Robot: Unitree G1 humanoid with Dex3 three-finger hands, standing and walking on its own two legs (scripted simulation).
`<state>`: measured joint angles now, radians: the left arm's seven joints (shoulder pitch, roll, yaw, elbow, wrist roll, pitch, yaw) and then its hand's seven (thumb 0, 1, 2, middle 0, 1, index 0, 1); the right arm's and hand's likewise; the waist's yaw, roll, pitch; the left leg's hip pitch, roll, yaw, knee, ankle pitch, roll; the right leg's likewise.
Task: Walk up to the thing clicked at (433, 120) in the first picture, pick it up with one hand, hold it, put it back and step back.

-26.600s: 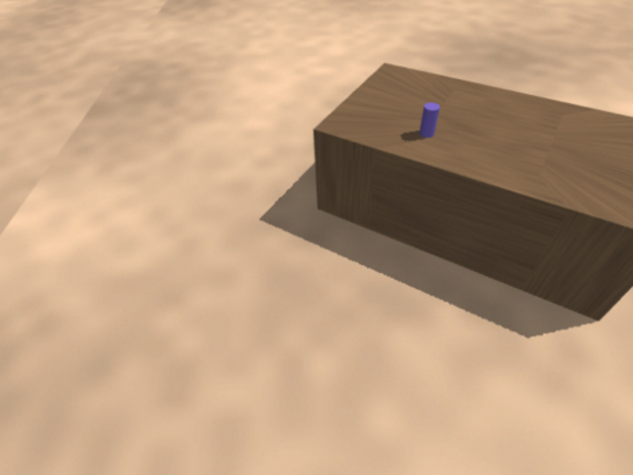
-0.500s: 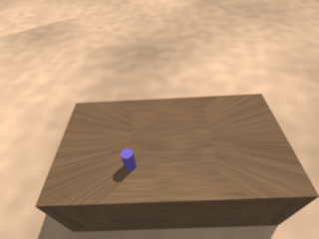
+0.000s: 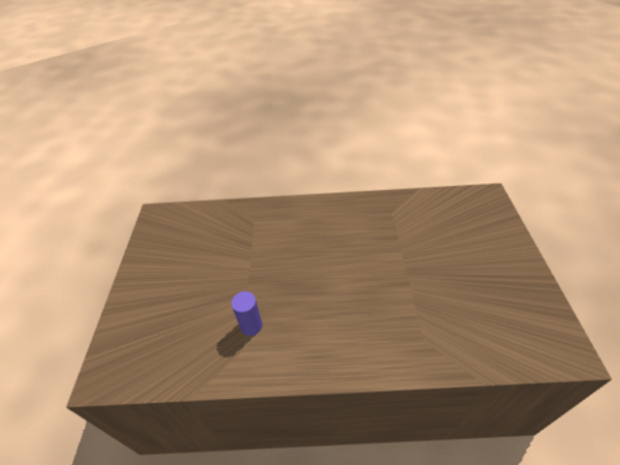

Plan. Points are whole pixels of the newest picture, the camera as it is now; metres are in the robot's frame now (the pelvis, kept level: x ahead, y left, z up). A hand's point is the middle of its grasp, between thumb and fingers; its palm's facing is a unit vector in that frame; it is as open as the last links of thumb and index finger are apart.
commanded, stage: stand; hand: left
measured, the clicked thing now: (247, 314) +0.51 +0.18 -0.30
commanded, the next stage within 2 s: step back in 1.38 s
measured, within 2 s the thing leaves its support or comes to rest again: neither
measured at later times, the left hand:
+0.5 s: hand out of the picture +0.08 +0.25 -0.16, palm faces -0.03 -0.94 -0.35, open 7.3 cm
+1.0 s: hand out of the picture +0.09 +0.25 -0.16, palm faces -0.03 -0.94 -0.35, open 7.3 cm
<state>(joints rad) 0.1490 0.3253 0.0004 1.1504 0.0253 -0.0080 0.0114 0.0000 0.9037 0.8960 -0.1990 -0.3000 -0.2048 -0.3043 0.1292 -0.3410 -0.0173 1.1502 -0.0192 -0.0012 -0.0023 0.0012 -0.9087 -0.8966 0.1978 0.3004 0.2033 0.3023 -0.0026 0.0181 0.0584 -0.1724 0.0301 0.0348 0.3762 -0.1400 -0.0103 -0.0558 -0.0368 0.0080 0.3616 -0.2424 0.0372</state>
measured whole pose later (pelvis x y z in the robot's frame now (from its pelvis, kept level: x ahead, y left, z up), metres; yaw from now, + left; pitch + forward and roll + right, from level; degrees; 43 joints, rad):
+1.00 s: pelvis +0.02 +0.00 +0.00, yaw -1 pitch -3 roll +0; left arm 0.12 0.33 0.01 1.12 0.02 -0.01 0.01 0.00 0.90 0.90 -0.20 -0.30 -0.20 -0.30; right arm 0.09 -0.34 -0.02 1.15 -0.02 0.00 0.00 0.00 -0.91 -0.90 0.20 0.30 0.20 0.30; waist -0.01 0.01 0.06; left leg -0.15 0.03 0.05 0.36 -0.16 -0.01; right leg -0.03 -0.04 0.02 0.32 -0.24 0.04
